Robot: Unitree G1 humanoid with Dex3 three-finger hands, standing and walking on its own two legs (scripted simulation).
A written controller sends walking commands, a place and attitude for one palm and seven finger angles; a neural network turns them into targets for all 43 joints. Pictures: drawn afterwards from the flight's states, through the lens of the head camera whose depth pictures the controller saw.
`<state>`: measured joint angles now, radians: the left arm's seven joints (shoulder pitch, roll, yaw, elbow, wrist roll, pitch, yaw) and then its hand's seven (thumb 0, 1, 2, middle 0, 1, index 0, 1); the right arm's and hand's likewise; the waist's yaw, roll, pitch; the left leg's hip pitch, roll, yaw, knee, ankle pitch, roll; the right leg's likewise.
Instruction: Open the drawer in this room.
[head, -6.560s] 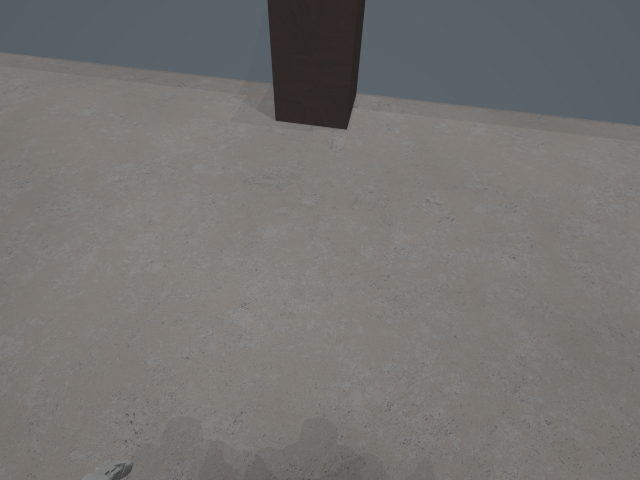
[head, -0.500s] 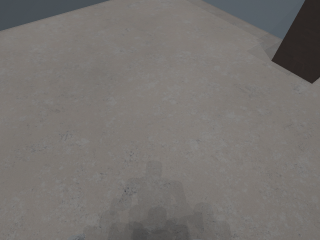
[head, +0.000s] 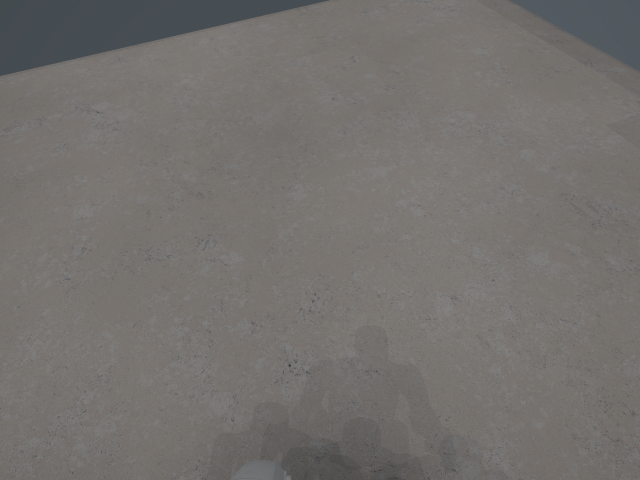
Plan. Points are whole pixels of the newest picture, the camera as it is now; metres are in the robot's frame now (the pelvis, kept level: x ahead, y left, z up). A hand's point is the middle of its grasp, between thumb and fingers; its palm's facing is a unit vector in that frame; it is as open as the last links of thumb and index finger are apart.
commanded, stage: turn or walk to find it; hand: left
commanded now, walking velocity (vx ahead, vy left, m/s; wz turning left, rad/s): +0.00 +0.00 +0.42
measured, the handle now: out of the picture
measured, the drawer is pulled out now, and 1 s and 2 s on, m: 0.00 0.00 0.00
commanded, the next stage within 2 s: none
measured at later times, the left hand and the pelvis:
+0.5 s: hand out of the picture +0.04 +0.28 -0.17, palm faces +0.22 -0.95 -0.22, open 7.3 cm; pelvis +0.00 +0.06 +0.00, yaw +11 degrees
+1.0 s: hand out of the picture +0.00 +0.20 -0.15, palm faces +0.40 -0.88 -0.27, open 7.4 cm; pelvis +0.00 -0.01 +0.00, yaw +25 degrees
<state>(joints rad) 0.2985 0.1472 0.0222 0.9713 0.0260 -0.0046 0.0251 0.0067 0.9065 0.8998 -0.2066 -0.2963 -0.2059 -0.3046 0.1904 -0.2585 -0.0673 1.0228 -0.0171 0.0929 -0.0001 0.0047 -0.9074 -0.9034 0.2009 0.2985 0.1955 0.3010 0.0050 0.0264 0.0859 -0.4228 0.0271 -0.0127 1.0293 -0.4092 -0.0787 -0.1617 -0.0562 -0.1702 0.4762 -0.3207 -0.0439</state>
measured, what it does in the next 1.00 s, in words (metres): steps on the spot, turning left: left foot, then right foot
